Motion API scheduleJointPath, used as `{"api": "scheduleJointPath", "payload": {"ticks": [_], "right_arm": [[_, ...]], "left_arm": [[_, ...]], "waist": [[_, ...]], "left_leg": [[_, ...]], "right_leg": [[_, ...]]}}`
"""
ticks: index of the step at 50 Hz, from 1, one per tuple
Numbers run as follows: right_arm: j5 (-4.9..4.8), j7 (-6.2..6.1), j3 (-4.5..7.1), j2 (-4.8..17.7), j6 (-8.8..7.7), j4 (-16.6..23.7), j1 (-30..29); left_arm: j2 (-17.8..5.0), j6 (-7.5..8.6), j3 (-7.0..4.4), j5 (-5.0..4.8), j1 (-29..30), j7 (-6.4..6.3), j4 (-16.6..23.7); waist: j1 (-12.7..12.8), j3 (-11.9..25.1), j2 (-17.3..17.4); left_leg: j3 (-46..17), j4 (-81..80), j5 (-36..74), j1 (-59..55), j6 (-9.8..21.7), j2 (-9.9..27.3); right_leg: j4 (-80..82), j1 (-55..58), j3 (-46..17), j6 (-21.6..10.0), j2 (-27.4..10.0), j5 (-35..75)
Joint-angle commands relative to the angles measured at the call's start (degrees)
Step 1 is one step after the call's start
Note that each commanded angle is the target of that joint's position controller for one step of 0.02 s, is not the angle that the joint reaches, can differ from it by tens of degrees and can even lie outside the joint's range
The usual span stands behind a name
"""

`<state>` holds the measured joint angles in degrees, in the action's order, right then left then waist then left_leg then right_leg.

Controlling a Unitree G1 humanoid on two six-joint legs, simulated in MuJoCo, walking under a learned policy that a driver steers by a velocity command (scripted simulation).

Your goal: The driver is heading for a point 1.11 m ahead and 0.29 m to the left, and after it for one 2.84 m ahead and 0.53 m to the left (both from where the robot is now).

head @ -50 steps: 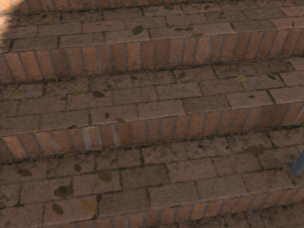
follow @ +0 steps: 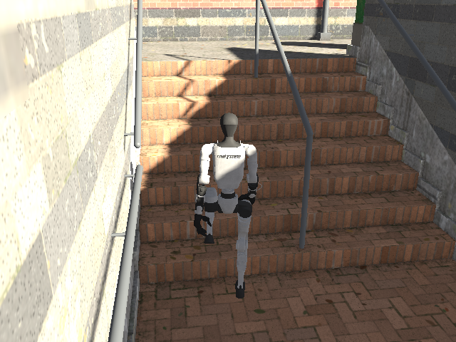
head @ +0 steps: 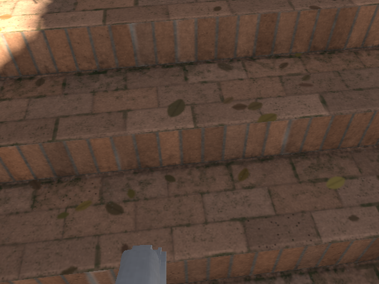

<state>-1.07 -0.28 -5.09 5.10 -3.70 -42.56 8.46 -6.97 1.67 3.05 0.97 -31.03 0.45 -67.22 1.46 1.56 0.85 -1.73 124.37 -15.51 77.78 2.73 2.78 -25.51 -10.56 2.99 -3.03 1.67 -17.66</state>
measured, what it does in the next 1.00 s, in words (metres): climbs, turning left: left foot 0.16 m higher, then right foot 0.16 m higher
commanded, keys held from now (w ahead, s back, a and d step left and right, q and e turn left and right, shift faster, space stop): w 0.06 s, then w+q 0.88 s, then w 0.06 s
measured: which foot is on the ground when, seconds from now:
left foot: up 0.00-0.14, down 0.16-0.72, up 0.74-1.00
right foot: down 0.00-0.18, up 0.20-0.70, down 0.72-1.00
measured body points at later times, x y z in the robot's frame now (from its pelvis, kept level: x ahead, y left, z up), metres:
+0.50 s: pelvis +0.28 +0.05 +0.16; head +0.26 +0.08 +0.61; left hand +0.49 +0.23 +0.09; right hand +0.21 -0.14 +0.02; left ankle +0.24 +0.10 -0.57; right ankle +0.38 -0.08 -0.26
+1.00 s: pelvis +0.55 +0.07 +0.32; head +0.53 +0.06 +0.77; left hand +0.41 +0.26 +0.16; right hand +0.85 -0.01 +0.26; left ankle +0.56 +0.25 -0.18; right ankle +0.58 -0.03 -0.41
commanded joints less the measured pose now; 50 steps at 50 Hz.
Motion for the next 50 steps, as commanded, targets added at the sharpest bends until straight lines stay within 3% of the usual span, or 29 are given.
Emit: {"api": "scheduleJointPath", "payload": {"ticks": [1,2,4,6,8,9,10,11,12,14,16,21,24,27,29,30,32,33,35,36,37,38,40,41,43,45,46,48,50], "right_arm": [[1.01,0.61,-1.95,1.87,-2.34,10.91,-11.44],[2.31,0.59,-3.20,0.10,-2.09,13.55,-14.98],[1.16,0.90,-3.46,0.43,-2.37,15.10,-18.39],[-0.06,1.48,-1.41,4.84,-3.58,14.04,-13.14],[-0.03,2.60,2.13,11.56,-3.05,8.63,3.73],[1.63,3.39,4.13,16.31,-2.44,3.31,13.21],[2.97,2.32,6.70,22.68,-0.47,-1.85,21.83],[4.89,-0.02,6.03,19.40,0.60,-3.47,21.77],[4.42,0.39,4.60,13.85,0.22,-5.67,17.38],[3.36,2.57,3.23,6.12,-0.12,-10.15,12.85],[3.17,4.07,1.75,0.43,0.47,-14.36,12.44],[2.55,3.89,2.08,3.94,0.06,-13.70,8.34],[3.53,2.86,2.05,5.41,0.68,-18.06,20.29],[1.72,1.20,2.49,5.14,2.16,-18.89,28.47],[2.07,-0.38,2.86,5.22,2.48,-18.94,32.38],[1.03,-1.77,4.24,7.54,2.62,-17.90,31.64],[0.20,-2.17,4.40,5.59,2.36,-17.23,28.72],[1.60,-2.19,4.39,6.66,2.14,-16.07,23.88],[2.21,-1.73,5.92,12.76,0.39,-15.12,23.30],[2.80,-1.56,6.87,14.94,-0.39,-12.18,15.26],[1.98,-0.26,6.25,8.87,-2.04,-8.71,13.90],[3.63,1.90,5.38,2.64,-3.45,-7.96,15.46],[1.38,4.45,5.47,2.54,-2.28,-0.21,4.96],[1.80,4.34,4.78,2.18,-0.99,2.17,2.95],[-1.02,2.97,4.65,1.08,1.24,0.96,10.39],[-2.30,2.21,2.87,-2.26,2.06,1.81,10.14],[-2.06,1.90,2.64,-1.65,2.37,2.07,9.15],[0.98,1.38,2.61,1.03,2.34,5.19,2.55],[1.47,1.12,2.92,1.70,2.08,4.12,2.99]], "left_arm": [[-7.16,0.53,0.06,-0.95,0.83,-1.89,3.07],[-9.63,0.40,-0.90,-2.01,-2.35,-3.24,2.62],[-10.85,-0.28,-1.61,-3.57,-3.07,-4.35,1.84],[-14.34,0.08,-1.87,-1.79,-4.94,-3.23,2.47],[-18.16,-0.62,-3.26,0.12,-0.62,-3.21,3.19],[-15.60,0.11,-3.37,1.14,0.21,-2.92,5.97],[-8.53,1.80,-2.53,2.06,0.24,-0.82,7.65],[-8.24,4.12,-3.24,2.71,2.28,2.97,7.37],[-7.83,5.66,-3.40,0.76,12.43,5.06,13.00],[-3.75,5.76,-1.87,0.04,25.65,4.15,21.85],[-0.18,4.44,-0.07,-0.19,18.19,3.22,23.35],[-1.05,3.97,2.05,0.62,20.63,2.24,26.97],[4.14,3.39,3.75,-0.30,29.55,0.69,30.07],[3.01,5.59,4.65,-0.01,41.48,1.18,35.89],[2.77,6.39,4.75,-0.30,46.54,1.20,38.26],[4.69,6.23,5.85,0.61,51.37,1.01,40.62],[2.89,5.78,4.51,-0.19,49.93,1.07,40.98],[1.58,5.93,3.29,-0.27,42.51,0.78,39.15],[-8.43,6.46,-2.05,-1.90,27.98,-0.13,36.34],[-14.22,6.04,-4.61,-1.56,14.38,0.05,32.73],[-18.92,5.46,-6.29,0.90,4.05,-0.21,28.14],[-20.44,3.88,-6.62,2.34,2.87,-1.78,25.69],[-3.64,1.79,-2.98,0.03,13.11,-3.32,20.23],[3.34,2.07,-1.07,1.13,16.08,-2.45,17.30],[5.57,2.62,-0.80,1.78,18.59,-1.02,13.69],[2.24,3.43,-1.64,1.35,17.48,1.08,10.90],[1.61,3.53,-1.63,1.39,18.00,1.51,10.72],[-3.62,3.29,-2.21,2.40,18.27,0.72,12.07],[-4.89,3.47,-1.91,2.79,13.08,0.09,12.02]], "waist": [[-1.52,-5.81,-1.46],[-0.36,-2.98,-2.87],[-0.44,-1.40,-3.09],[-4.27,7.78,-12.69],[-12.89,15.40,-20.22],[-13.78,19.84,-8.26],[-13.38,24.92,20.60],[-11.35,24.52,19.36],[-8.45,11.09,9.58],[-3.22,-3.12,-3.20],[1.67,-2.91,-0.94],[4.95,-2.66,-2.36],[-0.82,-3.99,6.73],[-6.54,-3.39,3.63],[-8.63,-1.68,4.75],[-8.79,-1.67,5.96],[-5.03,-0.44,9.31],[0.54,4.76,12.96],[9.03,13.44,18.87],[15.81,18.61,17.13],[14.56,27.78,-6.80],[11.99,31.23,-28.53],[2.47,2.72,-13.95],[-0.25,-3.22,-5.11],[-6.02,-5.85,-2.14],[-7.45,-7.01,-1.57],[-8.21,-7.33,-0.75],[-6.37,-6.13,-2.11],[-4.45,-2.58,-2.67]], "left_leg": [[5.68,-17.67,6.70,-0.38,-2.16,2.73],[9.59,-23.40,1.99,-8.19,-2.40,4.53],[11.89,-39.09,-2.65,-17.24,-0.40,5.30],[20.17,-48.27,-11.17,-40.21,2.73,-4.92],[9.95,-64.52,-11.92,-47.21,6.60,-6.31],[-11.23,-73.22,-10.12,-62.84,11.49,-0.29],[-45.93,-100.03,-12.40,-81.83,21.20,11.18],[-64.18,-110.56,-15.28,-82.29,22.04,16.87],[-54.12,-107.70,-19.69,-74.01,16.12,14.72],[-31.24,-103.05,-10.57,-56.77,10.39,9.44],[-20.51,-103.46,-2.34,-55.44,7.20,4.75],[-7.43,-104.48,1.69,-44.88,5.23,0.25],[-15.95,-105.25,2.79,-52.66,8.20,2.68],[-22.51,-105.52,1.25,-65.33,8.26,4.16],[-26.43,-107.76,4.88,-72.83,9.65,7.23],[-27.12,-117.20,8.14,-69.41,11.63,10.10],[-18.89,-119.09,22.49,-71.05,11.49,8.01],[-13.84,-116.40,49.06,-65.95,10.79,6.46],[-12.10,-100.47,95.72,-74.07,8.69,6.40],[-13.46,-86.53,95.43,-69.54,8.26,5.01],[-11.55,-66.68,68.28,-51.40,7.57,-3.39],[-16.81,-37.22,9.85,-37.96,5.62,-13.23],[-12.47,-15.57,7.49,-24.10,6.35,-8.11],[-8.40,-8.79,6.26,-21.78,7.65,-5.84],[-7.67,-4.78,4.81,-21.00,8.89,-2.75],[-7.65,-10.00,8.17,-16.87,9.35,-0.82],[-6.93,-14.21,11.12,-16.59,8.70,-0.81],[-2.88,-21.27,19.08,-17.82,4.60,-1.33],[-3.23,-18.56,23.01,-13.09,2.24,-1.52]], "right_leg": [[16.37,-10.26,-11.17,-7.09,-11.01,-1.89],[24.68,-10.16,-14.23,-9.88,-14.34,2.73],[26.91,0.17,-9.34,-8.28,-14.62,19.90],[14.06,4.91,-2.65,-8.35,-13.85,89.37],[-4.51,21.43,-2.70,-6.82,-16.64,110.39],[-19.96,7.92,-3.34,-6.22,-13.25,98.27],[-43.38,-14.91,-5.64,-3.53,0.26,34.04],[-72.88,-26.76,-14.10,-2.28,4.35,7.76],[-80.89,-37.89,-15.59,-4.10,1.35,6.88],[-86.92,-44.75,-9.59,-6.53,-1.89,9.43],[-101.33,-49.41,-8.57,-8.01,-2.30,9.43],[-84.41,-53.38,-2.15,-2.87,-6.76,21.50],[-100.47,-67.72,2.09,0.15,-6.09,14.10],[-86.27,-76.61,1.97,2.12,-7.57,12.27],[-78.45,-78.20,2.15,3.80,-7.23,12.25],[-71.50,-69.96,3.63,3.79,-8.11,3.88],[-56.05,-54.32,6.98,1.89,-6.75,-2.59],[-50.81,-34.88,9.76,-0.02,-2.41,-2.94],[-40.00,-14.87,3.94,-3.03,1.28,-10.58],[-33.43,-2.02,-9.74,-6.60,-3.75,-14.04],[-14.79,18.06,-35.98,-12.89,-15.75,-23.12],[11.35,23.24,-71.02,-18.92,-26.49,-27.79],[8.13,-3.58,-49.62,-10.61,-25.65,-26.54],[3.19,-12.64,-35.77,-8.43,-24.02,-20.52],[2.40,-17.54,-16.87,-2.01,-19.76,-8.95],[4.63,-17.69,-4.05,0.94,-17.09,-0.43],[6.07,-19.41,0.38,1.25,-15.53,0.22],[9.14,-21.44,5.00,-2.15,-14.20,3.24],[8.30,-13.88,3.46,-4.68,-15.65,6.26]]}}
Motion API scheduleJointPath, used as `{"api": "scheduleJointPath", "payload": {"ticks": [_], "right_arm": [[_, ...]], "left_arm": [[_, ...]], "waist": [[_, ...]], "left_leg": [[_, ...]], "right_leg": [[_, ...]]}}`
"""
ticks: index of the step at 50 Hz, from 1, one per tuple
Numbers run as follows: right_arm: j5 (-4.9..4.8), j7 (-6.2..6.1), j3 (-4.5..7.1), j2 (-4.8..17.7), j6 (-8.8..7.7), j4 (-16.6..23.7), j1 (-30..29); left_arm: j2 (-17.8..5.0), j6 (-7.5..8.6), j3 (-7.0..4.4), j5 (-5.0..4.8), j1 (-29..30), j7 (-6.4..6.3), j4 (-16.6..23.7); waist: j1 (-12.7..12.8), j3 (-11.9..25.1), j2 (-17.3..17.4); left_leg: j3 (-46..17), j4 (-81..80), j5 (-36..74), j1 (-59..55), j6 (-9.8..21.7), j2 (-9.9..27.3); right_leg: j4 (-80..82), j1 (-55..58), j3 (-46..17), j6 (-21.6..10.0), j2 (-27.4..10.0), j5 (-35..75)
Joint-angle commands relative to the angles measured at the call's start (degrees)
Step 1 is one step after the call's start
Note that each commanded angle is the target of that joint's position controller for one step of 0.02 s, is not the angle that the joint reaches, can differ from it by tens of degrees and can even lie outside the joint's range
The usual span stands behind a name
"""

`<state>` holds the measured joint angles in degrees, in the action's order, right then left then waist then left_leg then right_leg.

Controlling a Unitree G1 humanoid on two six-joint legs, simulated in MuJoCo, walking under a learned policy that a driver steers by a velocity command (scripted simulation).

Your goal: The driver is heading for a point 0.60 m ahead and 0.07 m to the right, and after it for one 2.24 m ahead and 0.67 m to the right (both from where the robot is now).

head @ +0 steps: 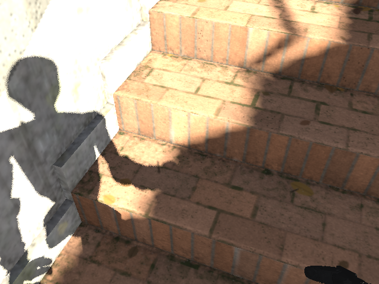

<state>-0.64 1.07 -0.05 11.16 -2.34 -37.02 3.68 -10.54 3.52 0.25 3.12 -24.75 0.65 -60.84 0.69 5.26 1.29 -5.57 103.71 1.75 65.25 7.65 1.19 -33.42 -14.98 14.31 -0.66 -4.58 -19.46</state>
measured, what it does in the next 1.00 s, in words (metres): climbs, turning right: left foot 0.17 m higher, then right foot 0.16 m higher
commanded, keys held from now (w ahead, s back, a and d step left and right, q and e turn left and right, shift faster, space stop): w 0.20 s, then w+e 0.54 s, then e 0.26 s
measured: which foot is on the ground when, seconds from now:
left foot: up 0.00-0.28, down 0.30-0.94, up 0.96-1.00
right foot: down 0.00-0.30, up 0.32-0.90, down 0.92-1.00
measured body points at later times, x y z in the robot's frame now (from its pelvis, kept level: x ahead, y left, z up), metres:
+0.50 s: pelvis +0.29 +0.09 +0.13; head +0.30 +0.10 +0.58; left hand +0.38 +0.37 +0.01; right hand +0.41 -0.16 +0.01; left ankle +0.36 +0.20 -0.56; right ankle +0.21 -0.05 -0.39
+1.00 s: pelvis +0.51 -0.02 +0.21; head +0.52 -0.03 +0.66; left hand +0.74 +0.16 +0.12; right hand +0.47 -0.29 +0.07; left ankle +0.41 +0.21 -0.40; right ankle +0.62 -0.11 -0.40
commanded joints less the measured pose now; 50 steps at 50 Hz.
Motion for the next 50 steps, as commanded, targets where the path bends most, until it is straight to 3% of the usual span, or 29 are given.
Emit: {"api": "scheduleJointPath", "payload": {"ticks": [1,5,8,10,12,13,14,15,16,17,18,19,20,21,23,25,27,28,29,33,39,40,42,45,46,47,48,49,50], "right_arm": [[0.01,-0.18,-2.07,-4.69,0.79,-2.29,7.87],[-1.12,0.69,-1.39,-1.75,0.80,2.51,-5.65],[-0.49,0.85,-2.82,-4.24,1.56,4.74,-10.07],[0.14,1.11,-4.53,-4.77,0.70,9.52,-19.26],[-0.46,3.11,-6.24,-5.06,-0.39,13.33,-23.05],[-1.12,3.60,-6.18,-5.90,-1.64,13.83,-24.06],[-1.73,3.18,-3.52,-1.55,-2.15,10.95,-13.44],[-1.05,2.17,0.64,5.69,-2.38,6.80,4.17],[1.54,0.58,2.12,9.72,-2.36,2.60,15.10],[4.45,-2.01,5.05,18.25,-0.77,-0.73,26.62],[5.91,-1.85,3.79,16.15,-1.11,-3.92,28.39],[4.80,-0.68,3.24,12.69,-1.98,-3.77,21.56],[1.19,-1.61,2.87,9.67,-0.82,-6.50,13.31],[1.95,-2.02,1.31,2.19,-0.71,-6.92,9.08],[4.06,-1.74,0.45,-2.87,-1.96,-10.00,8.87],[3.67,-1.98,1.31,-0.51,-2.53,-12.78,11.66],[4.49,-1.50,0.87,0.84,-3.01,-12.24,11.13],[4.78,-2.23,1.00,2.18,-2.96,-12.15,11.37],[4.91,-2.77,1.12,4.47,-2.93,-12.41,14.30],[3.45,-3.80,0.57,3.72,-1.26,-15.19,19.81],[2.63,-5.43,2.42,6.16,-0.97,-15.77,24.56],[2.16,-6.32,3.03,7.02,-0.93,-16.47,27.24],[0.62,-7.35,5.07,13.18,0.52,-15.89,25.11],[-0.84,-5.35,5.32,18.36,1.06,-13.69,19.51],[-2.15,-4.70,5.44,19.20,-0.10,-12.00,17.51],[-1.59,-4.16,4.24,12.91,-1.21,-6.91,14.46],[-0.40,-1.87,3.81,10.68,-3.56,-6.13,12.02],[-1.32,-0.35,4.05,8.24,-4.03,-4.98,10.94],[-0.12,-0.26,3.11,5.34,-2.98,-3.16,9.04]], "left_arm": [[-2.77,1.49,0.73,0.58,2.37,-0.34,5.53],[-4.01,0.79,-0.18,0.13,-8.49,-2.21,4.60],[-2.52,-0.04,-0.14,-0.36,-11.43,-3.72,3.43],[-4.34,-1.13,-1.05,-1.41,-9.34,-4.89,4.76],[-4.21,-1.95,-1.18,-4.83,-8.80,-5.23,2.68],[-6.82,-1.45,-1.54,-5.16,-13.92,-4.94,0.67],[-9.62,-0.39,-1.48,-3.49,-18.09,-3.55,-1.28],[-15.82,1.33,-2.49,-0.94,-13.62,-2.03,0.91],[-12.77,3.39,-2.69,-2.78,-13.43,-0.48,4.16],[-11.03,4.22,-2.33,-5.39,-12.75,-0.52,3.86],[-10.31,4.04,-4.51,-7.76,-12.58,0.65,1.38],[-6.21,2.61,-4.67,-8.07,-2.80,0.60,7.80],[-1.38,2.14,-3.57,-3.73,9.95,0.12,14.35],[-1.16,1.26,-3.54,-2.13,12.77,-0.54,15.30],[2.17,0.32,-2.43,-3.98,9.52,-0.90,15.17],[6.31,-0.83,0.24,-2.50,10.54,-0.95,17.81],[6.15,-2.99,1.39,-3.95,8.01,-0.99,18.75],[4.59,-3.07,1.18,-2.98,9.85,-1.29,19.79],[-0.05,-4.19,-0.07,-1.97,10.61,-0.84,21.52],[1.57,-7.24,0.44,-2.76,15.34,-1.23,24.88],[1.30,-4.24,1.18,-3.56,31.81,-1.13,32.15],[1.73,-4.26,1.33,-2.78,34.34,-1.11,33.32],[4.24,-4.65,2.73,-4.39,34.39,0.41,33.95],[-1.28,-3.71,-2.62,-3.03,15.19,-0.47,28.45],[-5.41,-4.12,-4.90,-2.54,6.58,-0.83,26.47],[-14.43,-4.83,-7.96,-3.26,3.22,-2.07,25.85],[-20.61,-4.90,-8.76,-0.12,2.41,-2.48,26.58],[-18.68,-3.68,-6.98,1.88,6.71,-1.89,27.45],[-15.16,-3.19,-5.80,0.71,8.38,-1.83,26.84]], "waist": [[-1.55,-5.48,-3.51],[5.42,-10.77,-3.74],[6.69,-14.51,-5.91],[7.60,-14.30,-5.00],[4.65,-13.33,-6.17],[3.91,-9.04,-8.46],[-1.05,-4.04,-11.25],[-10.56,4.52,-16.35],[-11.85,13.77,-7.11],[-15.12,28.80,5.72],[-11.63,33.48,3.55],[-8.12,24.01,2.95],[-4.51,4.76,11.74],[-2.82,0.65,8.08],[1.37,-0.48,2.26],[3.57,-1.50,-0.03],[5.75,-1.67,-0.49],[5.12,-2.69,1.15],[4.83,-3.52,-4.29],[3.74,-10.19,2.66],[-2.31,-13.38,7.91],[-3.63,-13.15,7.29],[-1.78,-11.98,9.27],[7.72,0.93,11.80],[11.98,3.94,12.80],[9.58,2.82,-5.48],[7.06,15.36,-13.17],[4.27,14.68,-9.45],[1.73,9.69,-9.23]], "left_leg": [[0.28,7.51,2.98,4.00,-3.29,-0.23],[-2.72,9.49,-9.97,26.35,-5.67,3.18],[-2.70,10.87,-14.95,31.86,-6.57,5.98],[5.91,-3.02,-15.58,21.45,-6.60,10.06],[16.12,-29.19,-14.97,-12.81,-3.92,10.24],[17.89,-34.71,-21.92,-30.01,-3.46,4.61],[25.22,-36.36,-27.24,-44.44,-1.58,-3.59],[16.22,-36.61,-22.07,-52.90,2.36,-3.93],[-5.34,-41.23,-0.55,-70.22,9.66,7.27],[-41.13,-71.23,2.95,-82.23,13.07,26.48],[-48.53,-79.13,-1.07,-75.63,11.95,26.97],[-38.39,-79.08,-18.19,-68.14,7.67,25.35],[-16.38,-74.94,-3.07,-55.16,7.46,21.53],[-8.84,-69.47,1.81,-50.08,5.03,20.78],[-2.98,-72.08,-4.17,-45.47,1.37,20.08],[-0.02,-78.19,-9.44,-45.55,-0.85,20.99],[6.64,-81.51,-15.51,-43.42,-3.13,19.93],[8.21,-83.57,-16.96,-42.70,-2.00,20.85],[6.71,-85.92,-15.22,-42.51,-1.59,22.15],[9.69,-87.11,-21.07,-50.72,-3.08,23.94],[19.35,-94.63,-28.66,-57.39,-2.69,20.33],[20.08,-95.31,-24.61,-60.74,-3.60,20.54],[23.35,-104.99,-15.59,-56.68,-1.61,20.70],[27.08,-80.32,62.50,-63.80,0.11,19.13],[24.61,-67.10,65.88,-60.43,-1.13,18.06],[21.30,-42.08,24.93,-35.39,-9.00,7.88],[2.10,-21.32,-17.37,-27.85,-9.94,-1.63],[-6.42,-6.37,-16.88,-25.36,-8.47,-1.62],[-4.89,-4.26,-12.01,-20.45,-6.65,-0.61]], "right_leg": [[16.42,-2.85,-9.62,-8.55,-11.84,8.40],[17.77,20.75,-14.58,-8.60,-16.48,6.67],[19.64,25.49,-14.54,-8.32,-18.51,8.80],[26.98,19.11,-10.27,-7.36,-16.49,5.42],[37.70,1.55,-5.23,-8.50,-12.64,16.35],[33.34,-0.06,-6.38,-8.55,-13.20,45.84],[22.55,3.49,-6.06,-9.70,-13.62,79.28],[9.90,7.82,-9.60,-7.79,-13.75,104.56],[-8.69,-7.95,-12.49,-1.39,-7.99,101.64],[-32.18,-8.69,-17.55,3.34,3.81,18.91],[-56.10,-6.14,-29.95,4.00,8.03,4.01],[-61.33,-16.63,-31.76,2.56,6.36,5.21],[-63.25,-25.85,-22.19,1.44,3.88,1.67],[-69.68,-29.57,-21.33,-0.86,3.17,2.37],[-73.78,-31.50,-22.63,-5.40,2.20,4.93],[-74.37,-38.63,-22.96,-6.63,1.64,12.63],[-71.73,-42.40,-23.33,-6.64,1.17,16.18],[-74.13,-45.17,-22.84,-5.15,1.59,19.18],[-72.44,-44.98,-24.47,-4.03,1.52,20.36],[-99.35,-63.91,-20.83,-2.05,3.90,10.51],[-74.70,-66.42,-11.64,-0.26,-1.51,12.69],[-69.16,-64.59,-10.95,-1.13,-3.03,12.89],[-45.84,-42.34,-6.48,-4.31,-3.48,-2.83],[-39.70,-16.39,0.21,-9.46,10.79,-9.09],[-27.62,-5.99,-6.20,-11.59,13.18,-2.73],[-11.14,4.67,-38.41,-19.81,2.07,-3.95],[12.60,9.69,-72.02,-21.68,-7.81,-20.31],[18.34,5.07,-73.05,-16.71,-10.98,-19.21],[16.85,0.11,-65.71,-13.39,-8.36,-23.20]]}}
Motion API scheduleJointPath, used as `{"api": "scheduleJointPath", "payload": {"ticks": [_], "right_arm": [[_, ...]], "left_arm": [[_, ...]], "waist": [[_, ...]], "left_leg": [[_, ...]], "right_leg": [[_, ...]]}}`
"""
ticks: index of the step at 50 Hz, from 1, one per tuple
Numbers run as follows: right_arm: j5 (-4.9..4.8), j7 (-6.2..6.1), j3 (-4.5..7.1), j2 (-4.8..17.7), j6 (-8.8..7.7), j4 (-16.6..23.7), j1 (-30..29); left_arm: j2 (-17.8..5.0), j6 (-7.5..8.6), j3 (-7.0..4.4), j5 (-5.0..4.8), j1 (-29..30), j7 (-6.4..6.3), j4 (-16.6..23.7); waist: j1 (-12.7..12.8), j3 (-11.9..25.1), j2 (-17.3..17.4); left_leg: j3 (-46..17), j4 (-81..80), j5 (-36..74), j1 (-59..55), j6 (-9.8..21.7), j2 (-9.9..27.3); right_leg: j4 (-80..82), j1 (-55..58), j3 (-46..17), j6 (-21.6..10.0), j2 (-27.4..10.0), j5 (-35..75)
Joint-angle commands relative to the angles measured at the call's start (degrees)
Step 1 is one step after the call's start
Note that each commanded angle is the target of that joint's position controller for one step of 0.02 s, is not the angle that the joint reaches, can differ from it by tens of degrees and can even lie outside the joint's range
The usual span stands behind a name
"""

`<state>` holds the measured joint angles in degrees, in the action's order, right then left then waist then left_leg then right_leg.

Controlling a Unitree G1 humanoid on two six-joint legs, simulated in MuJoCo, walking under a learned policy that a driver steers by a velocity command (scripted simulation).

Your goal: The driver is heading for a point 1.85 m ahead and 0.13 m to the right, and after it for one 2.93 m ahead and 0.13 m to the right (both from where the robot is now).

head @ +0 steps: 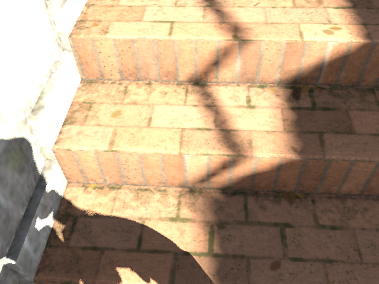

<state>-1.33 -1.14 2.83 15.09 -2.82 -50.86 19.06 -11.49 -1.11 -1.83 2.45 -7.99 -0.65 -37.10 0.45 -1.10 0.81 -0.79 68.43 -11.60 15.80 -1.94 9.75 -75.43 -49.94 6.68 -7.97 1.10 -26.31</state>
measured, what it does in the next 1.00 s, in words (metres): climbs, turning right: left foot 0.21 m higher, then left foot 0.19 m lower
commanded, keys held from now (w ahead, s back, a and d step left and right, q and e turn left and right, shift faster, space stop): e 0.28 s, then no key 0.72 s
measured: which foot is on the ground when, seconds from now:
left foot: up 0.00-0.66, down 0.68-0.76, up 0.78-0.92, down 0.94-1.00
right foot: down 0.00-0.80, up 0.82-1.00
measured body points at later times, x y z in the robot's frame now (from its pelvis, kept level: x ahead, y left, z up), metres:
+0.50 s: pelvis +0.17 -0.01 +0.12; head +0.17 -0.07 +0.57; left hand +0.40 +0.15 +0.05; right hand +0.23 -0.27 -0.02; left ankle +0.25 +0.14 -0.37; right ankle +0.13 -0.06 -0.61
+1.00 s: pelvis +0.32 +0.01 +0.15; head +0.37 -0.02 +0.60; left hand +0.57 +0.20 +0.08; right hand +0.35 -0.24 +0.01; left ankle +0.18 +0.24 -0.56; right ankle +0.29 -0.09 -0.36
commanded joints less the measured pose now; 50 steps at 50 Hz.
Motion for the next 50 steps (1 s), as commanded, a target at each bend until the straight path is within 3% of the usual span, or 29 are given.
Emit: {"api": "scheduleJointPath", "payload": {"ticks": [1,2,3,5,8,9,11,12,13,15,18,21,26,32,34,36,37,39,40,41,42,43,44,45,46,47,48,49,50], "right_arm": [[2.26,0.51,-0.43,-1.33,-1.58,12.22,-8.23],[3.60,0.29,-1.18,-2.68,-1.05,12.09,-8.41],[3.59,0.65,-1.44,-2.51,-0.55,12.31,-6.82],[1.90,1.71,-1.82,-2.46,-0.56,11.85,-3.02],[3.04,-0.19,-3.67,-5.58,0.49,14.70,-6.01],[4.09,-1.17,-3.55,-4.22,0.93,16.25,-9.25],[6.20,-2.16,-1.90,0.26,0.29,17.63,-10.68],[5.12,-2.37,-2.04,-0.82,0.39,16.91,-9.82],[3.38,-2.33,-2.24,-3.38,1.04,15.04,-6.85],[1.59,-2.64,-1.98,-3.37,0.96,15.22,-7.11],[2.00,-2.46,-1.76,-3.09,0.11,17.69,-11.89],[2.10,-2.25,-1.29,-2.93,0.66,17.89,-13.71],[0.84,-0.81,-2.28,-4.10,1.36,14.88,-11.26],[1.92,0.43,-2.29,-4.02,1.03,13.70,-13.76],[2.14,-0.38,-3.23,-6.84,0.72,17.86,-16.07],[2.64,-0.41,-3.43,-6.74,0.10,19.49,-19.32],[3.34,-0.45,-3.41,-5.80,-0.35,21.55,-21.27],[1.68,-1.22,-0.67,1.61,-0.88,22.52,-16.37],[-0.18,-1.54,1.12,5.09,-0.71,19.86,-7.47],[-0.65,-1.43,2.55,7.54,-0.33,15.05,2.31],[-1.84,-0.15,3.00,4.50,-0.05,11.19,3.36],[0.34,-0.57,2.89,1.68,0.05,12.83,-2.26],[1.25,-1.03,1.56,-4.20,-0.45,12.21,-1.99],[2.22,-0.32,-0.56,-9.36,-1.27,6.48,-0.72],[4.48,0.30,-0.99,-9.51,-2.39,3.16,-0.46],[5.95,0.98,-1.15,-9.82,-2.67,0.25,2.28],[7.78,0.60,-0.33,-5.29,-2.77,-2.78,5.18],[5.99,-0.64,1.39,0.50,-2.10,-2.80,4.29],[2.35,-0.89,1.82,2.77,0.07,-0.51,-4.43]], "left_arm": [[-9.61,2.19,-2.41,0.02,-5.92,0.14,1.40],[-4.11,2.85,-0.76,-0.80,-3.54,0.82,0.00],[-2.13,3.16,-0.17,-1.29,-3.32,1.03,-1.15],[0.79,3.51,1.34,-1.62,-4.29,1.48,-1.62],[-2.21,2.97,0.92,-2.09,-5.86,1.24,-1.81],[-5.75,1.89,0.14,-2.80,-1.41,0.25,0.72],[-8.44,1.75,-0.68,-1.24,0.43,-1.26,3.23],[-9.33,1.59,-1.09,-1.45,-2.08,-2.34,2.34],[-7.48,0.79,-0.18,-0.27,-3.38,-2.74,2.64],[-8.61,-0.03,-0.39,-1.35,-4.35,-2.76,3.95],[-3.69,-0.57,0.42,-1.90,-8.71,-2.93,2.16],[-1.14,-0.13,1.60,-1.98,-3.90,-3.46,4.65],[-1.20,-0.24,1.50,-1.80,-9.41,-4.73,1.87],[-1.19,-0.31,0.31,-3.28,-9.84,-4.50,-1.05],[-3.40,-2.06,-0.75,-4.71,-9.98,-4.52,-1.79],[-3.29,-3.56,-1.31,-4.69,-9.39,-4.50,-1.33],[-5.38,-3.93,-2.05,-5.39,-7.95,-4.71,-1.29],[-10.65,-3.22,-4.14,-6.07,-7.38,-4.23,-2.40],[-12.22,-2.34,-4.75,-6.58,-5.16,-3.59,-2.76],[-10.76,-1.03,-4.69,-6.41,-3.30,-2.52,-2.76],[-5.60,-0.13,-4.67,-4.12,-10.13,-1.34,-3.98],[-5.70,0.87,-4.46,-3.74,-11.99,0.17,-2.64],[-2.47,2.61,-1.54,-4.95,5.58,0.00,3.28],[0.86,3.96,0.71,-6.51,13.94,-0.56,6.60],[3.04,4.30,1.47,-6.56,8.94,-0.77,7.07],[4.63,3.95,2.18,-5.53,6.45,-0.34,7.58],[6.99,5.01,3.39,-6.96,4.28,-0.08,8.89],[5.84,5.53,3.84,-7.76,0.64,0.32,10.28],[2.30,5.42,3.50,-6.95,-1.71,1.11,12.20]], "waist": [[-0.12,8.25,-6.80],[-2.27,5.94,-6.05],[-4.05,5.01,-6.45],[-5.26,7.45,-5.45],[-4.90,3.07,-4.53],[-5.00,3.30,-2.84],[-3.69,6.40,-6.36],[-2.84,9.05,-8.05],[-1.53,9.59,-7.43],[-0.57,5.61,-3.25],[2.20,1.33,-4.37],[1.61,4.73,-5.71],[3.75,6.31,-5.64],[2.83,3.55,-4.58],[1.28,2.43,-9.60],[1.93,2.12,-6.12],[0.91,3.09,-6.34],[-2.45,10.34,-5.71],[-6.33,15.18,-1.74],[-9.37,16.61,9.21],[-5.37,16.20,25.19],[-1.33,16.57,19.69],[-7.15,4.31,9.30],[-7.35,-6.82,-0.09],[-3.19,-10.45,5.66],[-2.65,-9.90,7.84],[-1.52,-7.44,12.49],[0.84,-2.90,13.15],[5.87,-1.10,11.37]], "left_leg": [[-7.68,32.24,5.52,32.53,4.10,-7.76],[-6.63,35.07,7.51,33.40,5.58,-6.50],[-6.73,36.71,8.99,34.01,6.70,-5.47],[-6.43,40.30,10.86,33.20,6.76,-6.27],[-4.88,36.87,9.98,40.84,7.02,-6.72],[-3.36,28.34,10.65,36.96,5.77,-6.64],[-1.68,22.18,14.30,34.95,2.47,-8.50],[-1.84,25.71,12.24,39.04,0.38,-8.91],[-2.64,41.86,9.77,45.12,-1.89,-9.73],[-5.63,51.08,5.33,52.57,-2.88,-8.98],[-5.94,47.44,3.62,55.72,-3.03,-7.69],[-4.02,37.53,6.45,50.15,-5.27,-7.02],[-7.94,39.66,-4.80,53.81,-6.06,-7.80],[-3.58,35.57,-9.74,50.18,-5.29,-7.16],[-2.31,27.97,-13.26,46.94,-3.72,-5.00],[1.18,15.96,-14.51,40.30,-2.20,-5.83],[2.93,5.89,-18.88,33.91,-0.26,-6.89],[1.46,-14.06,-15.77,11.92,1.16,-8.95],[-2.54,-24.59,-2.89,-3.88,2.26,-6.98],[-7.68,-40.51,21.40,-17.67,6.26,-2.32],[-14.92,-27.64,40.50,-37.35,11.03,4.09],[-17.20,-22.75,47.13,-31.22,12.43,7.48],[-8.57,-39.77,43.44,-18.67,8.92,0.60],[-3.51,-63.72,33.77,-14.68,5.82,-1.99],[-1.72,-67.80,52.23,-24.33,5.73,0.62],[-0.57,-65.75,69.06,-34.32,7.73,2.79],[1.18,-52.46,86.11,-42.90,7.90,5.96],[0.97,-47.32,82.12,-46.72,8.79,10.75],[2.74,-45.51,72.75,-41.70,7.19,9.03]], "right_leg": [[52.28,26.34,-47.70,-3.04,-10.54,-15.03],[46.43,18.99,-39.33,-1.26,-8.24,-11.61],[45.63,17.41,-34.59,0.20,-5.96,-9.01],[45.08,18.99,-32.16,1.67,-4.86,-2.63],[44.36,19.30,-25.31,4.23,-2.48,13.13],[47.34,18.21,-23.27,7.09,0.39,14.49],[52.50,23.46,-28.70,8.57,-1.15,23.16],[51.71,30.77,-30.99,8.95,-3.13,24.05],[48.19,36.02,-34.21,5.97,-5.79,25.47],[47.02,38.09,-33.92,3.33,-7.21,20.78],[47.36,40.82,-32.04,3.16,-6.50,21.38],[45.94,43.47,-30.94,2.15,-6.18,39.15],[44.88,56.79,-33.83,-2.16,-11.56,62.84],[45.67,57.81,-30.89,-3.77,-11.05,73.06],[47.54,54.34,-30.53,-3.48,-9.72,70.99],[49.33,53.58,-28.21,-2.93,-6.93,76.18],[48.70,53.04,-26.57,-1.19,-6.08,84.54],[41.62,51.49,-26.31,3.42,-4.43,97.78],[34.44,46.54,-26.11,6.29,-4.45,91.64],[21.39,40.13,-23.58,10.45,0.17,57.95],[6.62,14.39,-27.13,13.91,10.50,-12.09],[-6.07,7.88,-25.14,14.82,9.41,-19.38],[-3.66,9.22,-15.74,13.06,4.92,-20.09],[-6.74,7.41,-8.63,10.16,4.89,-25.01],[-19.51,-3.98,-4.47,9.16,8.83,-31.52],[-31.71,-17.09,-4.20,7.84,9.27,-36.50],[-42.25,-29.24,-7.25,5.69,6.57,-40.04],[-41.25,-36.65,-12.30,4.80,0.66,-34.55],[-28.38,-35.74,-11.08,5.37,-4.31,-28.81]]}}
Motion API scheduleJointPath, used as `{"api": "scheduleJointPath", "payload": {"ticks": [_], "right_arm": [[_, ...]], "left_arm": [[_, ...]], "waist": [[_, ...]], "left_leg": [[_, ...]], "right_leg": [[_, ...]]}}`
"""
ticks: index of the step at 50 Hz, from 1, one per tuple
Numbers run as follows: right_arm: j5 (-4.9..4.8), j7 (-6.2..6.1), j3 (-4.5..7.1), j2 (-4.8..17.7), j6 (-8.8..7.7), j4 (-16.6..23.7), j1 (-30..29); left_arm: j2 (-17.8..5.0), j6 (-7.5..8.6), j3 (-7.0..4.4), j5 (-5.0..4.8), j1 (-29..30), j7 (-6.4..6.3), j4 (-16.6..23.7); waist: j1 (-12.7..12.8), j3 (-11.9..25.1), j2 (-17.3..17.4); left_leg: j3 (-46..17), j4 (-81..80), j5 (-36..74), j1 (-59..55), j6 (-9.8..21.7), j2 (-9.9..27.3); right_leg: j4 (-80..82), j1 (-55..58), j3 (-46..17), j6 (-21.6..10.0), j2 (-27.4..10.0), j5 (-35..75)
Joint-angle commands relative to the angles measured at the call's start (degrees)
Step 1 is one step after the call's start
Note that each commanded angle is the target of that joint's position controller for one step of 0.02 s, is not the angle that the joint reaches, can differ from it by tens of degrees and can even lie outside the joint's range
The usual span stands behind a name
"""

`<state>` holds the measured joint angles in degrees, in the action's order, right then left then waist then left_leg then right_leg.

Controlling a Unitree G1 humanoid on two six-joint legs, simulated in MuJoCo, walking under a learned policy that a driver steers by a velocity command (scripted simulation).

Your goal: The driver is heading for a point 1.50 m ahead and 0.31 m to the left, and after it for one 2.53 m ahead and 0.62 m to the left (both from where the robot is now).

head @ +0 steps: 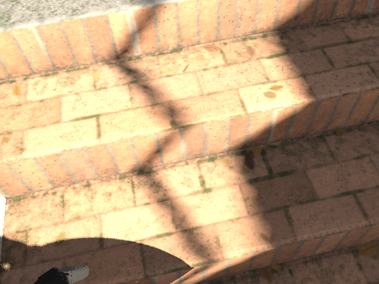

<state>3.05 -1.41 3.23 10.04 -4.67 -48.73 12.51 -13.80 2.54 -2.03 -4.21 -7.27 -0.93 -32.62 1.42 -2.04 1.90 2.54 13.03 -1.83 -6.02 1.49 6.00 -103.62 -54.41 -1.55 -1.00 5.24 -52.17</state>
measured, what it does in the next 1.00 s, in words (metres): climbs: right foot 0.14 m higher, then left foot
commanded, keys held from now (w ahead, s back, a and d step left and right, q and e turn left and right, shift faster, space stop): no key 1.00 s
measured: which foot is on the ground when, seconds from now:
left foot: down 0.00-0.08, up 0.10-0.58, down 0.60-1.00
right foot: up 0.00-0.04, down 0.06-1.00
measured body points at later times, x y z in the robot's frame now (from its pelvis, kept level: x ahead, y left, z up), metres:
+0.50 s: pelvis +0.07 -0.02 +0.12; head +0.06 -0.02 +0.57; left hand +0.27 +0.18 +0.05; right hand +0.18 -0.24 +0.00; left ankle +0.10 +0.16 -0.49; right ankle +0.17 -0.09 -0.60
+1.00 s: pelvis +0.12 +0.01 +0.15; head +0.12 +0.01 +0.60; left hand +0.17 +0.26 +0.01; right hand +0.20 -0.22 +0.01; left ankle +0.09 +0.14 -0.60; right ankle +0.13 -0.11 -0.60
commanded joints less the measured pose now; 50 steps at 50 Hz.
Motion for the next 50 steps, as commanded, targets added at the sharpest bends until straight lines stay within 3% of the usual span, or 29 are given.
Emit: {"api": "scheduleJointPath", "payload": {"ticks": [1,2,3,4,5,6,7,8,9,10,13,16,20,22,24,26,28,30,31,32,33,34,36,38,39,41,43,46,50], "right_arm": [[-4.76,-1.88,1.82,10.67,4.18,1.49,-6.15],[-7.28,-2.72,3.91,17.87,6.26,4.82,-8.15],[-6.77,-2.33,4.29,18.29,5.65,5.48,-4.29],[-6.63,-1.90,3.05,16.98,3.55,4.51,-0.79],[-7.03,-1.03,1.30,12.43,2.41,6.50,0.93],[-5.33,2.14,2.36,14.01,1.74,-1.65,9.43],[-6.79,4.15,2.12,10.24,0.99,-1.75,9.65],[-6.79,4.04,1.29,7.37,2.44,1.45,5.15],[-4.96,2.84,0.25,4.17,3.83,5.70,0.03],[-4.53,1.73,-0.36,3.61,4.78,7.82,-1.17],[-3.59,-0.02,-1.85,1.71,5.97,9.52,3.37],[-3.16,-1.92,-2.92,0.58,5.73,10.54,5.47],[-2.82,-3.91,-1.87,4.20,7.21,12.84,5.89],[-3.18,-3.85,-2.32,3.13,6.90,13.01,5.76],[-3.15,-3.20,-3.01,1.73,6.80,11.77,7.28],[-2.91,-2.57,-2.52,2.67,7.06,9.84,9.10],[-2.73,-2.16,-2.40,1.79,6.87,7.66,11.56],[-1.21,-1.40,-3.23,-0.62,5.76,5.69,11.79],[0.00,-0.59,-2.53,2.00,4.80,5.00,11.60],[-0.94,0.12,-3.36,0.93,3.98,5.82,10.73],[-0.53,0.43,-2.12,3.35,3.66,6.16,9.59],[-0.66,0.02,-1.44,4.93,3.50,6.63,4.25],[-1.09,-0.15,-2.79,1.94,3.54,7.61,-0.53],[-2.80,-0.47,-3.01,1.78,3.54,5.45,2.86],[-3.24,-0.62,-2.51,3.34,3.75,4.22,5.41],[-2.53,-0.72,-1.43,4.38,3.28,2.70,10.45],[-2.79,-0.70,-1.18,3.79,3.08,2.00,8.81],[-2.31,-0.54,-1.12,3.38,3.41,1.26,9.10],[-2.11,-0.46,-0.96,4.17,3.86,1.18,7.67]], "left_arm": [[1.84,1.66,3.93,1.30,-2.73,2.46,8.52],[1.23,1.07,4.61,3.55,0.95,3.87,11.14],[-2.89,0.62,1.99,5.32,-6.83,4.24,6.23],[-8.72,-1.32,-1.22,5.83,-17.44,3.62,3.31],[-20.10,-2.07,-4.02,7.83,-18.82,1.70,2.50],[-15.74,-4.27,-2.26,9.98,-17.83,0.00,1.56],[-12.14,-3.54,-0.31,8.85,-12.33,-0.69,2.70],[-10.42,-3.72,-0.42,6.22,-7.41,-0.75,1.30],[-6.13,-3.15,0.22,4.18,-1.75,-0.45,-0.54],[-3.00,-2.40,0.77,4.38,1.44,-0.33,-1.30],[0.63,-0.45,1.83,4.08,5.40,-1.29,-1.14],[1.54,-0.66,2.74,5.02,1.97,-2.00,-1.80],[-0.35,-2.10,3.01,4.80,2.15,-3.30,0.42],[0.49,-2.06,3.27,5.08,3.19,-3.97,2.69],[-1.03,-2.11,2.11,4.39,3.85,-3.67,2.74],[-3.08,-2.72,0.56,3.69,1.34,-2.87,1.96],[-0.53,-3.08,0.56,2.61,0.44,-2.15,0.43],[2.34,-3.42,0.79,0.55,-2.61,-1.26,-1.59],[3.41,-3.48,0.70,0.18,-8.04,-1.05,-3.92],[6.13,-3.28,1.61,1.03,-11.60,-0.33,-4.64],[3.90,-3.46,1.03,1.20,-9.34,-0.90,-5.69],[1.96,-3.36,0.65,1.06,-7.10,-1.39,-5.92],[1.30,-3.40,0.08,0.98,-3.54,-1.68,-6.94],[2.72,-2.54,0.27,2.28,-2.66,-1.28,-7.77],[2.37,-2.46,0.18,2.59,-2.38,-1.24,-8.43],[-1.59,-2.92,-0.62,2.68,-5.30,-1.10,-9.67],[-1.12,-2.80,-0.60,2.06,-7.51,-0.52,-10.70],[-0.86,-2.74,-0.30,2.71,-9.72,-0.84,-11.26],[-1.57,-2.86,-0.09,2.89,-11.92,-1.30,-11.37]], "waist": [[7.03,4.35,4.70],[6.49,10.68,1.71],[8.43,19.17,1.53],[13.51,25.18,3.14],[10.18,27.48,-23.98],[6.40,38.26,-30.04],[3.92,35.31,-23.69],[1.78,28.50,-16.92],[-0.66,13.30,-11.73],[-2.35,6.16,-9.28],[-5.19,1.44,-6.27],[-4.95,1.51,-4.49],[-3.95,2.38,-6.66],[-3.56,4.89,-6.18],[-3.95,8.26,-7.91],[-2.43,8.40,-9.18],[-2.25,4.37,-10.13],[-1.33,-0.27,-5.23],[1.38,-0.36,1.41],[3.62,1.49,6.33],[0.89,-0.97,12.85],[1.16,-4.69,12.00],[0.16,-6.03,9.25],[-0.62,-4.51,0.57],[-1.53,-4.25,-0.43],[-3.36,-1.36,-3.96],[-2.13,-0.15,-2.85],[-1.98,4.23,-3.56],[-1.24,5.17,-3.28]], "left_leg": [[1.76,6.00,54.21,-9.90,2.35,9.22],[-0.59,-0.24,56.71,3.21,7.16,9.00],[-0.19,6.09,76.24,10.39,9.69,6.81],[-3.32,14.98,81.17,15.32,7.45,7.75],[-4.13,42.77,31.17,25.18,-1.49,-5.31],[-14.41,66.01,-16.15,18.62,-2.48,-14.12],[-22.03,81.09,-17.99,24.32,-3.55,-14.11],[-15.46,86.03,-16.32,30.97,-3.34,-11.98],[-11.58,86.20,-16.92,36.25,-2.22,-9.15],[-10.41,90.67,-17.71,38.32,-0.39,-7.62],[-8.72,97.28,-8.28,40.54,3.71,-9.16],[-11.96,94.83,-1.73,47.39,2.68,-9.75],[-10.11,83.25,-6.10,47.55,-5.40,-8.25],[-10.42,73.00,-7.24,47.17,-8.24,-5.15],[-4.51,56.28,-11.83,38.97,-7.42,-3.07],[0.74,46.63,-19.35,28.96,-5.89,-4.07],[0.43,34.45,-18.13,26.41,-3.09,-3.43],[-0.98,16.60,-16.60,24.91,0.87,-4.18],[-10.77,12.45,-14.67,23.00,2.92,-0.30],[-18.91,8.54,-10.80,23.18,5.45,5.27],[-27.51,-1.36,-36.23,34.25,10.93,8.59],[-27.53,-4.32,-44.31,38.16,11.05,8.40],[-22.20,-2.84,-37.21,32.92,9.67,6.76],[-17.84,1.47,-30.57,23.14,7.06,3.62],[-16.10,2.16,-27.25,20.95,6.19,2.31],[-12.45,2.75,-17.61,16.86,5.72,-0.69],[-9.32,5.25,-9.12,10.89,5.29,-1.81],[-7.31,6.89,3.01,5.94,4.70,-2.14],[-6.08,7.33,5.57,5.45,3.89,-2.50]], "right_leg": [[18.08,-18.61,1.44,0.12,-11.66,12.15],[39.61,8.68,8.61,-0.28,-9.51,26.87],[40.76,35.92,15.62,-1.40,2.12,50.55],[40.62,51.21,5.74,-4.79,3.89,53.85],[63.74,54.64,-35.29,-17.62,-16.62,59.65],[78.62,55.88,-50.77,-20.25,-19.07,53.74],[80.24,50.05,-49.04,-18.14,-21.52,37.39],[83.24,40.55,-47.50,-14.35,-20.84,8.25],[80.82,27.60,-39.91,-10.50,-17.73,0.89],[76.81,17.84,-34.04,-8.95,-16.77,-1.87],[73.34,9.99,-20.75,-8.10,-15.91,6.80],[74.88,14.19,-13.69,-8.71,-17.24,19.97],[81.68,19.31,-10.89,-11.15,-16.91,23.90],[82.99,25.34,-13.21,-12.15,-18.77,26.06],[85.03,27.79,-8.96,-9.68,-16.70,24.91],[86.97,27.12,-7.67,-9.44,-17.04,23.37],[85.51,29.07,-8.06,-8.57,-17.57,22.82],[78.37,31.18,-5.34,-4.72,-13.84,20.44],[67.11,27.48,-1.37,-1.36,-9.67,18.67],[59.09,27.71,1.80,2.66,-6.04,18.99],[55.39,32.60,-1.38,3.59,-7.20,24.20],[51.82,34.14,-2.36,4.30,-8.09,27.79],[54.53,30.98,-1.93,5.61,-9.50,27.03],[72.35,31.95,-0.45,4.23,-10.18,37.96],[77.11,34.09,0.65,3.50,-9.48,41.48],[77.51,34.59,-0.97,1.87,-8.82,42.19],[79.24,32.66,-1.45,0.59,-9.18,45.74],[79.28,34.93,-1.61,0.20,-9.61,52.13],[79.55,36.29,-1.61,-0.27,-9.68,52.93]]}}
Keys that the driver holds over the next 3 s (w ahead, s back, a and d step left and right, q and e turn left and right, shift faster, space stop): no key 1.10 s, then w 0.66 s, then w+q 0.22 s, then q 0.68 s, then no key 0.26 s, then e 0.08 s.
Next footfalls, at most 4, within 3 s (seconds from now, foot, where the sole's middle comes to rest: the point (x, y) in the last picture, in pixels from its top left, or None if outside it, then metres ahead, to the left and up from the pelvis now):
0.06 right None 0.17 -0.11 -0.63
0.60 left None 0.13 0.14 -0.63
1.74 left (171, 213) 0.52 0.12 -0.47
2.26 right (233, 83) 0.86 -0.06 -0.30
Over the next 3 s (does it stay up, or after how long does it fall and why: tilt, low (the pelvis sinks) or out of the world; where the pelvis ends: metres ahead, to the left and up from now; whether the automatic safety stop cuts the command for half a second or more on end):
stays up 0.79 0.12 0.47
